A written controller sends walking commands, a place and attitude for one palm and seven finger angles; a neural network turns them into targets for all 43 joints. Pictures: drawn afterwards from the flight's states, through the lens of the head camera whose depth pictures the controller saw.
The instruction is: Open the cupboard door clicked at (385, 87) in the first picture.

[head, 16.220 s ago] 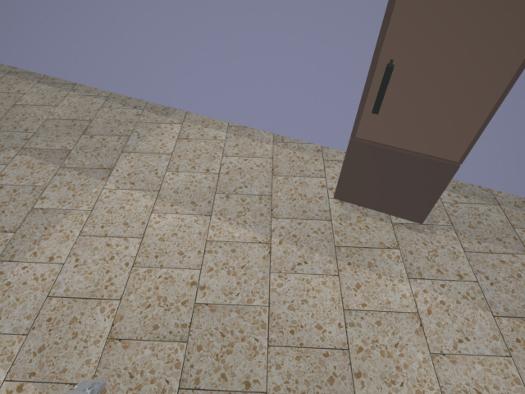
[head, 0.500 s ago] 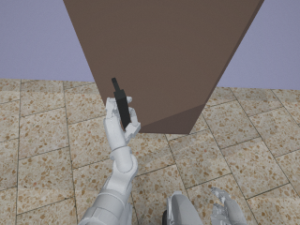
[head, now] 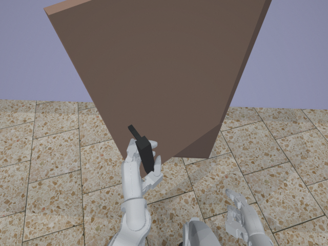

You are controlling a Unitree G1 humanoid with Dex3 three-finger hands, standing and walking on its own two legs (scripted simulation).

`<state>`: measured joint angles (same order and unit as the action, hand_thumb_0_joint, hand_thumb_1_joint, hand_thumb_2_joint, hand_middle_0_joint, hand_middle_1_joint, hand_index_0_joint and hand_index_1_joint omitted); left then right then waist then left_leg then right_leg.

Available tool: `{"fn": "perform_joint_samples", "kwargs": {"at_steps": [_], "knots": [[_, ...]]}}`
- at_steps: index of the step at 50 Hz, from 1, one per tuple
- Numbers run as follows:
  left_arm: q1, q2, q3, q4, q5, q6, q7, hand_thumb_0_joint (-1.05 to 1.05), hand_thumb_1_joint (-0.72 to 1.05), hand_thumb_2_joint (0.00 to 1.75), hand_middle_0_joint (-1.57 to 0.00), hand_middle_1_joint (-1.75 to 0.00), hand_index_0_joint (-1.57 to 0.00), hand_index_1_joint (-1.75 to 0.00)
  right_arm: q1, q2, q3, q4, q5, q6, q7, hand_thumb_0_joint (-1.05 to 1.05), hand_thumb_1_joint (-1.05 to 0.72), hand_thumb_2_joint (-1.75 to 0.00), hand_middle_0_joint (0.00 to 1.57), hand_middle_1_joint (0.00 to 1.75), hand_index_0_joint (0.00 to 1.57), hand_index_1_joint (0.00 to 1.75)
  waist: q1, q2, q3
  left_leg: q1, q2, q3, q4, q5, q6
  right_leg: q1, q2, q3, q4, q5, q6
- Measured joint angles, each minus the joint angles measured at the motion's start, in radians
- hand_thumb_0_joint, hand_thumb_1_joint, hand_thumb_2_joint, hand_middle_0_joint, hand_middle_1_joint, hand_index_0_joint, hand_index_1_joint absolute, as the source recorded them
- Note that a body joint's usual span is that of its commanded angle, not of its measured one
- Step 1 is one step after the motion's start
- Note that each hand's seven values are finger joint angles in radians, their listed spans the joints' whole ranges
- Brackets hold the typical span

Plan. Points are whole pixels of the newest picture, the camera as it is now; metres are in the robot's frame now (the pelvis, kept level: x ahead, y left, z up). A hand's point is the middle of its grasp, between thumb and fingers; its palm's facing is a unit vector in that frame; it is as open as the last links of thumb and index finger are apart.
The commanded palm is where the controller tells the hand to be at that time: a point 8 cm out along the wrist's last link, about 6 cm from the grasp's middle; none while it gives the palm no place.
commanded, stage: open thumb and fingers to let go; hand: left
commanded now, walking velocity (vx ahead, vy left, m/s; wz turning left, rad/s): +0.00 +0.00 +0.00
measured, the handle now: (142, 152) +0.34 +0.05 +0.01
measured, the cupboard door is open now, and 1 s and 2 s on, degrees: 40 34 36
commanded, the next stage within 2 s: slide the hand sideways off the handle in 0.82 s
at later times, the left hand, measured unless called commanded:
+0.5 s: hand (145, 170) +0.30 +0.05 +0.01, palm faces +0.29 -0.96 -0.06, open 12.3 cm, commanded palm +0.25 +0.08 +0.00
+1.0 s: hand (148, 169) +0.30 +0.04 +0.01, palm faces +0.11 -0.99 -0.05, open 16.0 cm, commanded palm +0.26 +0.07 +0.00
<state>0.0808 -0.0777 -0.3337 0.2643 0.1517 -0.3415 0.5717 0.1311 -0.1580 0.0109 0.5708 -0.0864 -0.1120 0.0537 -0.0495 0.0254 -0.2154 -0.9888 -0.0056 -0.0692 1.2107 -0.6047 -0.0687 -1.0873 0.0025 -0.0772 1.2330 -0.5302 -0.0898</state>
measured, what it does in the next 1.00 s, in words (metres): stands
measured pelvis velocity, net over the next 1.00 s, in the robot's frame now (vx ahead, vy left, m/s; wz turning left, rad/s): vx -0.03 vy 0.03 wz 0.00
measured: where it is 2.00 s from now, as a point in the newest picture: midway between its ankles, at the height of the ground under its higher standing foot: outside the picture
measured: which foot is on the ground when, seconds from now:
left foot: down 0.00-1.00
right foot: down 0.00-1.00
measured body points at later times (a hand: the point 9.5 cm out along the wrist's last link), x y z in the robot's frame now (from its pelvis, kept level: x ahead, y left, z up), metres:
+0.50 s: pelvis -0.03 +0.01 -0.01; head +0.07 -0.02 +0.42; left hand +0.28 +0.10 +0.01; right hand +0.14 -0.22 -0.14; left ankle -0.01 +0.17 -0.63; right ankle +0.03 -0.06 -0.63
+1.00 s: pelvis -0.03 +0.03 -0.02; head +0.06 +0.02 +0.42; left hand +0.29 +0.09 +0.01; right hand +0.14 -0.18 -0.13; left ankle -0.01 +0.17 -0.63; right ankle +0.03 -0.06 -0.63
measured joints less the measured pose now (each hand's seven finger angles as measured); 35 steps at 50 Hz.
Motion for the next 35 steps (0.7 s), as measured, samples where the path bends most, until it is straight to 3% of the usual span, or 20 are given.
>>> {"fn": "perform_joint_samples", "kwargs": {"at_steps": [6, 12, 26, 35], "knots": [[-0.108, -0.031, 0.067, 0.089, -0.023, -0.028, 0.032, -0.01, 0.58, 0.75, -0.34, -1.29, -0.38, -1.34, -0.019, -0.024, -0.016, 0.023, -0.007, -0.009, -0.020, 0.01, -0.90, -0.90, 0.20, 0.30, 0.20, 0.30, 0.016, -0.005, 0.006, -0.045, -0.009, -0.009, 0.030, 0.004, -0.003, -0.044, -0.010, -0.009, 0.035, -0.002, -0.009], [-0.122, -0.037, 0.105, 0.083, -0.034, -0.040, 0.040, -0.01, 0.42, 0.70, -0.36, -1.30, -0.38, -1.31, 0.001, -0.029, -0.030, 0.030, -0.012, -0.007, -0.021, 0.01, -0.90, -0.90, 0.20, 0.30, 0.20, 0.30, 0.021, -0.001, 0.010, -0.071, -0.013, -0.010, 0.042, 0.012, -0.007, -0.070, -0.014, -0.010, 0.049, 0.005, -0.012], [-0.143, -0.038, 0.090, 0.109, -0.026, -0.068, 0.062, 0.00, -0.28, 0.40, -0.31, -1.21, -0.32, -1.21, 0.039, -0.032, -0.030, 0.059, -0.015, -0.022, -0.029, 0.01, -0.90, -0.90, 0.20, 0.30, 0.20, 0.30, 0.020, 0.006, 0.015, -0.096, -0.018, -0.003, 0.070, 0.019, 0.005, -0.085, -0.018, -0.002, 0.054, 0.025, 0.006], [-0.178, -0.041, 0.062, 0.149, -0.014, -0.046, 0.090, -0.01, -0.46, 0.32, -0.26, -0.94, -0.28, -0.95, 0.034, -0.018, -0.019, 0.048, -0.020, -0.025, -0.023, 0.01, -0.90, -0.90, 0.20, 0.30, 0.20, 0.30, 0.015, 0.003, 0.014, -0.090, -0.016, 0.011, 0.076, 0.017, 0.023, -0.075, -0.014, 0.012, 0.041, 0.037, 0.026]]}}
